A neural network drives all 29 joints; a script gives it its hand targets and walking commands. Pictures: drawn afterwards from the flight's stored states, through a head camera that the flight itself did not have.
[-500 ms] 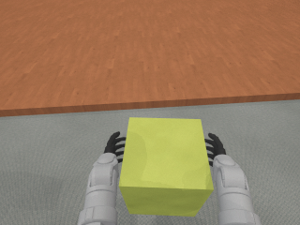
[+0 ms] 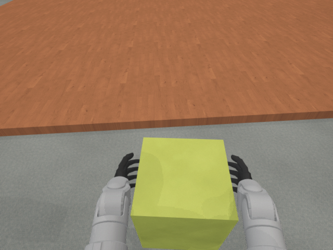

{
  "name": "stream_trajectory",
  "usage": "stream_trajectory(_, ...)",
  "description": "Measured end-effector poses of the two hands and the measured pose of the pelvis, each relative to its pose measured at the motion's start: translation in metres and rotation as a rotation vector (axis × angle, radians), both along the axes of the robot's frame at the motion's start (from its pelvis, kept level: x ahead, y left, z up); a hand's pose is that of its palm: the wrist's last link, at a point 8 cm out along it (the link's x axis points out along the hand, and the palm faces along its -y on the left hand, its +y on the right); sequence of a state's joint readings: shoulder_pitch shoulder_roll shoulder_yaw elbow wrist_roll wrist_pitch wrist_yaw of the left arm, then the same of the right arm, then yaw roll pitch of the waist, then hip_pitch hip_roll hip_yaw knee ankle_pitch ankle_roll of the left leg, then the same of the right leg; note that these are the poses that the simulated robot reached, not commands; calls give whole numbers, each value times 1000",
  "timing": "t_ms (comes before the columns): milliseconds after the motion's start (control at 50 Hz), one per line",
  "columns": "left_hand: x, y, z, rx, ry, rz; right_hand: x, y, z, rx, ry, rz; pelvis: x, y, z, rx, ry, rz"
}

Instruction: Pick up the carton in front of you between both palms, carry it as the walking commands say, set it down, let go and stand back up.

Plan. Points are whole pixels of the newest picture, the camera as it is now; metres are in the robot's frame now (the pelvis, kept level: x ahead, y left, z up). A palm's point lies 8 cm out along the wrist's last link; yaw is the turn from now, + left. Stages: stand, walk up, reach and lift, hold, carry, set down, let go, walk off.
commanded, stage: reach and lift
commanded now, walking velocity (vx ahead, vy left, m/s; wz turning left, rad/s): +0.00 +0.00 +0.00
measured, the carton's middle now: (181, 196) +0.29 +0.00 -0.05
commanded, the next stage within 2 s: hold in 0.10 s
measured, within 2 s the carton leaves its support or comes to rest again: neither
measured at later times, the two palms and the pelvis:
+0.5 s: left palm (119, 185) +0.27 +0.15 +0.04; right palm (247, 189) +0.27 -0.15 +0.04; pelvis -0.02 +0.00 +0.00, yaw +0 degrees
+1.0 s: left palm (119, 182) +0.28 +0.15 +0.05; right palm (246, 185) +0.27 -0.15 +0.04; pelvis -0.01 +0.00 +0.00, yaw +0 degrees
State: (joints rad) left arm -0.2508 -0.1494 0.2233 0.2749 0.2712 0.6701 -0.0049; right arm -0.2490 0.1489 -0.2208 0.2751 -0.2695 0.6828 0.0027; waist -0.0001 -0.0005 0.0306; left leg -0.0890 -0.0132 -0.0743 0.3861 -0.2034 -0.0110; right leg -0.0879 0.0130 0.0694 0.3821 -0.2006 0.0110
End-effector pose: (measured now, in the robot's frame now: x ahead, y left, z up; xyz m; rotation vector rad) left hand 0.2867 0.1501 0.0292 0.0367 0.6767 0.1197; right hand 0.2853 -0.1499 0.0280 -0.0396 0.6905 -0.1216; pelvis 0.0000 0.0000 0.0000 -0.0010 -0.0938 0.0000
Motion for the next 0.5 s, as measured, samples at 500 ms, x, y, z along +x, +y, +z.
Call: stream_trajectory(500, -19, 0, 14, -13, -9, 10, -18, 0, 14, 13, -10, -9, -17, 0, -1, 1, -51, -2)
